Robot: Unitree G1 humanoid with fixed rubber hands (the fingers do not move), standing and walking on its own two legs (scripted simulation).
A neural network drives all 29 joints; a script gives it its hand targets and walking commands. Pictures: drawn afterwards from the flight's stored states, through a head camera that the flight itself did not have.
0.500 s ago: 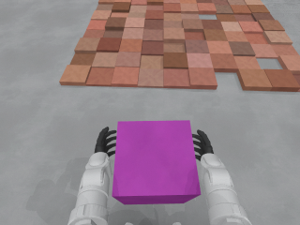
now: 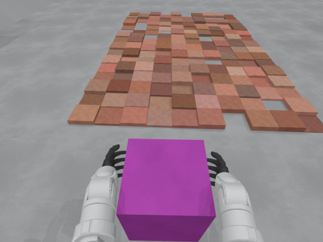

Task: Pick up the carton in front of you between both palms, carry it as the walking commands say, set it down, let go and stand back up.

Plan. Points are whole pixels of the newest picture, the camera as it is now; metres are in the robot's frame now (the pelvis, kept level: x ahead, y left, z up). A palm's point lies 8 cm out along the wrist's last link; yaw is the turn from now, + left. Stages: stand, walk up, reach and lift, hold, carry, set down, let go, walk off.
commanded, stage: reach and lift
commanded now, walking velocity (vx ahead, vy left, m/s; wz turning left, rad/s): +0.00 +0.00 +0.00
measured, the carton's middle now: (164, 192) +0.29 +0.00 -0.06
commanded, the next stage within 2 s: hold in 0.78 s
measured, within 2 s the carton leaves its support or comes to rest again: neither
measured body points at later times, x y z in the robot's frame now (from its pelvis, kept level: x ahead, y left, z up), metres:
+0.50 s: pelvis +0.01 -0.01 +0.00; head -0.02 -0.01 +0.45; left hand +0.32 +0.15 +0.04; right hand +0.31 -0.15 +0.02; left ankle +0.02 +0.13 -0.74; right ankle +0.03 -0.13 -0.74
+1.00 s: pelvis +0.01 +0.00 +0.01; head -0.05 +0.00 +0.45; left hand +0.31 +0.15 +0.06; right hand +0.31 -0.15 +0.05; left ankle +0.02 +0.13 -0.74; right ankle +0.03 -0.13 -0.74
